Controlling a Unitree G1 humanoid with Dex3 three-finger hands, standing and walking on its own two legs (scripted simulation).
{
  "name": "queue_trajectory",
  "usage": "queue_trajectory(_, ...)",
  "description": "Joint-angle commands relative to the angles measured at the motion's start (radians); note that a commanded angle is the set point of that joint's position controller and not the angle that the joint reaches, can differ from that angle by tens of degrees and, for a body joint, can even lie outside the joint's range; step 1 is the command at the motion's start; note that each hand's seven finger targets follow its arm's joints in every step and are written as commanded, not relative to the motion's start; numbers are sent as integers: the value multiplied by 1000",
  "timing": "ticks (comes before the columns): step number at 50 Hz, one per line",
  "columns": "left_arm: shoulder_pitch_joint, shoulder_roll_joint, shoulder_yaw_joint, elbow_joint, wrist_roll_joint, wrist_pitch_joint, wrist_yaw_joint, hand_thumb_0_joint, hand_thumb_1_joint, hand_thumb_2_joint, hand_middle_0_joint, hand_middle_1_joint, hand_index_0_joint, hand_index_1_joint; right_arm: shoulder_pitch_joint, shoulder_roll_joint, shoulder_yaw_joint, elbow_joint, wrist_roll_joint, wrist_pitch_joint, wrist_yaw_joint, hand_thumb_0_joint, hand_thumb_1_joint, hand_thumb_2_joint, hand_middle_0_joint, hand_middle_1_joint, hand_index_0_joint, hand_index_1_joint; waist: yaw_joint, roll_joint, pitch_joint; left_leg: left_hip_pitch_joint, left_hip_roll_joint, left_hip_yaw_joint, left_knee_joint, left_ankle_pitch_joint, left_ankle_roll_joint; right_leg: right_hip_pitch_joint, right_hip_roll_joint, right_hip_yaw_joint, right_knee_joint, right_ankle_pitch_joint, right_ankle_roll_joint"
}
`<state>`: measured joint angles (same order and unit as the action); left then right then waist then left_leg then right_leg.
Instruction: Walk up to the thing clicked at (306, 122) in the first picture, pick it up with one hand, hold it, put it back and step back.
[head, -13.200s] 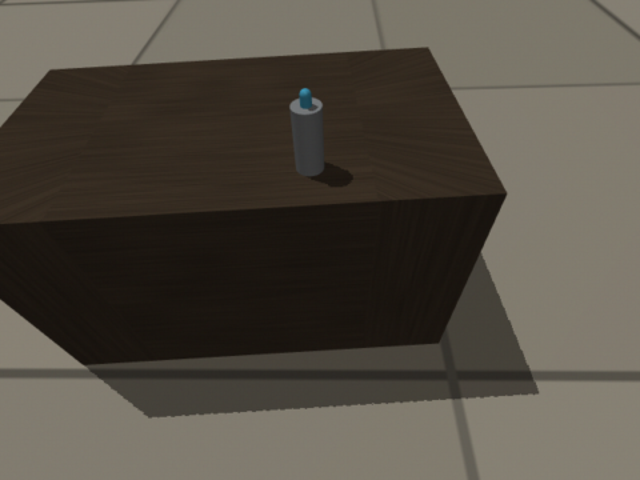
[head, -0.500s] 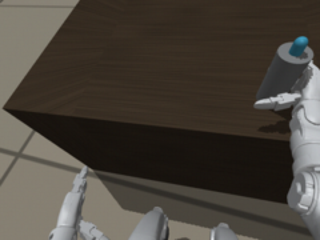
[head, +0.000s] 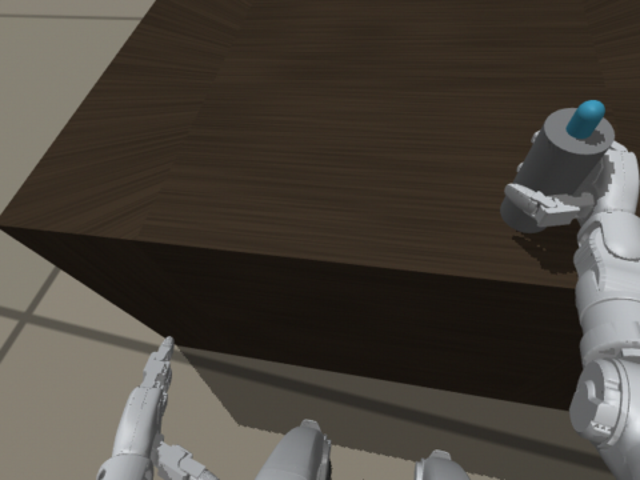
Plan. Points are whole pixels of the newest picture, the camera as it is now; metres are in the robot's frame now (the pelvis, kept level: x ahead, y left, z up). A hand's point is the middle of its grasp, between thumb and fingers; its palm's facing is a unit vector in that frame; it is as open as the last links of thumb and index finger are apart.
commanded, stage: settle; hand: right
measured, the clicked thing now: (554, 168) +0.48 -0.18 +0.09
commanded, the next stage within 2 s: lift in 0.72 s
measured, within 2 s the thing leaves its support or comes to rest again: leaves its support in 0.18 s
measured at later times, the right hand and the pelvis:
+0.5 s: hand (558, 159) +0.48 -0.17 +0.11, palm faces +0.08 +1.00 +0.01, open 9.4 cm; pelvis +0.00 +0.00 +0.02, yaw +0 degrees
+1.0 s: hand (567, 143) +0.48 -0.17 +0.13, palm faces +0.07 +1.00 +0.02, open 9.4 cm; pelvis +0.01 +0.00 +0.03, yaw +0 degrees
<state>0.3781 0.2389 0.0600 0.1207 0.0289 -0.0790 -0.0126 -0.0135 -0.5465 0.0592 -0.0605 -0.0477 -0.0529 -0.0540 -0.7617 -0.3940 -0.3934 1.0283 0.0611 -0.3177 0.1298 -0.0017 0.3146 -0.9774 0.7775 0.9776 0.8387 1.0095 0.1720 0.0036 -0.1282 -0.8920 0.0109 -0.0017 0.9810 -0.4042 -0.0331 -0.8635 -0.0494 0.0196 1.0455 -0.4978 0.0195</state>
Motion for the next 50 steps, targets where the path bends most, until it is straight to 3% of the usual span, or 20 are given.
queue_trajectory(1,15,128,63,-167,-4,-55,19,0,-561,62,-54,-54,-49,-59,-525,-216,-19,-306,26,-71,13,0,-220,-1225,1309,1374,1340,1375,-7,-163,-544,295,-31,29,-85,393,44,348,31,-8,-133,490,-11)
queue_trajectory(4,32,122,60,-94,-1,-53,21,0,-555,59,-54,-54,-50,-58,-534,-217,-18,-311,29,-61,-1,0,-195,-1249,1317,1399,1353,1400,-25,-167,-463,270,-31,22,-107,336,44,307,37,-16,-155,412,-16)
queue_trajectory(6,-63,174,93,-192,-2,-68,34,0,-558,63,-53,-53,-49,-58,-604,-264,-34,-401,30,-73,-15,0,-185,-1253,1315,1401,1352,1402,-16,-140,-587,338,-32,26,-119,349,42,368,35,-11,-160,411,-19)
queue_trajectory(9,38,144,78,-76,-7,-56,34,0,-545,56,-52,-55,-51,-56,-503,-209,-6,-288,36,-54,-14,0,-187,-1245,1309,1394,1345,1395,-4,-113,-452,313,-35,28,-149,347,39,347,39,-16,-173,412,-23)
queue_trajectory(11,-66,157,73,-140,-6,-68,44,0,-559,62,-51,-49,-46,-55,-634,-287,-33,-420,34,-72,-26,0,-176,-1236,1313,1390,1348,1391,-16,-122,-555,379,-26,15,-154,365,37,363,41,-21,-177,395,-28)
queue_trajectory(14,29,118,43,-13,-7,-63,39,0,-545,54,-51,-52,-50,-53,-475,-173,20,-200,37,-39,-16,0,-150,-1245,1304,1398,1343,1399,-12,-87,-369,307,-33,23,-179,299,38,318,40,-18,-208,338,-30)
queue_trajectory(16,-85,144,58,-113,-9,-77,49,0,-549,54,-51,-51,-50,-52,-643,-308,-35,-393,28,-66,-30,0,-132,-1241,1284,1388,1325,1389,-32,-129,-527,378,-24,8,-176,332,35,378,38,-23,-206,358,-28)
queue_trajectory(19,15,130,62,-9,-8,-74,43,0,-539,50,-50,-54,-51,-53,-478,-169,26,-182,41,-29,-9,0,-128,-1235,1260,1373,1300,1374,-13,-79,-361,342,-29,20,-200,290,34,323,43,-22,-230,306,-32)
queue_trajectory(21,-91,153,62,-90,-11,-85,53,0,-544,50,-49,-51,-49,-51,-618,-308,-37,-354,38,-49,-16,0,-162,-1219,1262,1359,1299,1360,-33,-96,-494,400,-23,10,-198,331,29,369,39,-24,-223,348,-31)
queue_trajectory(25,17,122,46,16,-15,-78,47,0,-550,57,-49,-51,-45,-55,-475,-175,26,-179,50,-12,7,0,-143,-1243,1252,1375,1293,1376,-23,-81,-377,347,-32,30,-201,351,34,376,38,-17,-241,403,-23)
queue_trajectory(27,-87,162,69,-75,-12,-88,55,0,-549,53,-47,-50,-45,-52,-656,-302,-27,-363,40,-39,-3,0,-167,-1260,1264,1391,1303,1391,-28,-108,-526,406,-25,19,-195,398,34,428,37,-19,-234,438,-23)
queue_trajectory(31,11,122,46,36,-17,-83,48,0,-550,56,-48,-51,-44,-55,-479,-177,17,-158,56,2,10,0,-190,-1246,1243,1367,1280,1368,-17,-37,-336,367,-29,27,-228,339,30,356,42,-22,-260,364,-31)
queue_trajectory(33,-129,162,60,-123,-16,-97,59,0,-549,53,-47,-49,-43,-52,-723,-348,-36,-450,42,-36,-8,0,-189,-1268,1247,1387,1286,1388,-39,-135,-578,447,-20,9,-215,387,31,463,39,-28,-252,418,-23)
queue_trajectory(36,54,94,30,89,-21,-81,47,0,-545,52,-47,-53,-45,-55,-468,-141,39,-166,63,16,15,0,-177,-1261,1221,1372,1260,1373,-19,-78,-304,349,-29,27,-232,339,34,377,40,-22,-277,379,-23)
queue_trajectory(38,-165,203,98,-109,-22,-101,64,0,-554,54,-47,-48,-43,-53,-723,-373,-56,-504,54,-30,-6,0,-214,-1276,1236,1384,1273,1385,-43,-152,-601,442,-23,15,-213,424,35,512,30,-17,-262,498,-14)
queue_trajectory(42,20,87,22,90,-28,-82,46,0,-540,53,-47,-55,-49,-53,-442,-105,56,-138,68,36,23,0,-143,-1302,1243,1414,1287,1414,-19,-40,-294,372,-30,29,-245,374,34,389,37,-22,-285,429,-25)
queue_trajectory(44,-201,215,96,-168,-23,-104,68,0,-537,48,-43,-49,-45,-46,-744,-400,-72,-522,50,-18,-12,0,-156,-1319,1279,1443,1321,1444,-47,-105,-643,524,-15,6,-236,440,29,502,38,-31,-280,455,-25)
queue_trajectory(46,28,104,30,56,-18,-84,56,0,-528,44,-41,-53,-47,-46,-553,-173,50,-298,56,25,2,0,-161,-1332,1296,1460,1340,1461,-45,-122,-399,446,-24,25,-250,399,32,458,43,-37,-292,426,-20)
queue_trajectory(48,26,71,-3,90,-33,-82,47,0,-533,49,-42,-53,-46,-49,-406,-119,52,-181,75,49,11,0,-174,-1304,1269,1426,1310,1426,-46,-58,-291,409,-28,27,-269,381,31,415,42,-32,-310,431,-22)
queue_trajectory(50,-197,220,100,-144,-26,-101,71,0,-534,46,-42,-49,-45,-44,-710,-384,-52,-577,53,2,-23,0,-175,-1312,1283,1439,1324,1439,-79,-140,-655,537,-21,16,-249,459,33,574,35,-31,-305,522,-13)
